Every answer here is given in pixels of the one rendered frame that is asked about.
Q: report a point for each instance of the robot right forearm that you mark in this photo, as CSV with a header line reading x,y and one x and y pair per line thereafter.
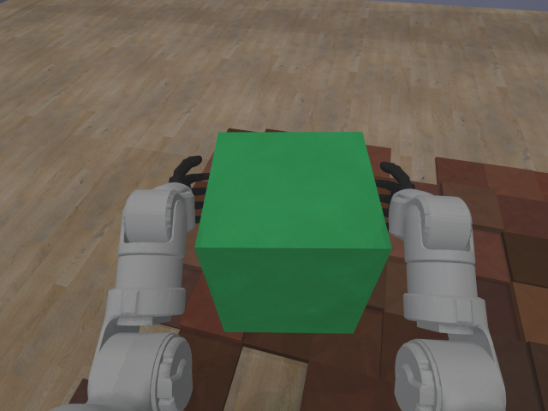
x,y
439,252

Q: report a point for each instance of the left robot upper arm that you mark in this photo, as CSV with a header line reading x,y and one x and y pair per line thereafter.
x,y
139,372

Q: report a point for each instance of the carton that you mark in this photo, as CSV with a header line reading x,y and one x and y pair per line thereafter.
x,y
292,236

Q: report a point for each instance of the left robot hand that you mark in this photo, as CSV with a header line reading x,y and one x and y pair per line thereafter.
x,y
181,177

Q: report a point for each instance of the right robot hand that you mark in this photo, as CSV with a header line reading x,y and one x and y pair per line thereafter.
x,y
397,172

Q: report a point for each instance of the right robot upper arm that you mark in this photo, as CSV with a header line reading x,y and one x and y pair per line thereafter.
x,y
442,375

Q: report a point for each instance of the robot left forearm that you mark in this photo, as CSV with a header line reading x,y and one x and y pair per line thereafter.
x,y
149,270

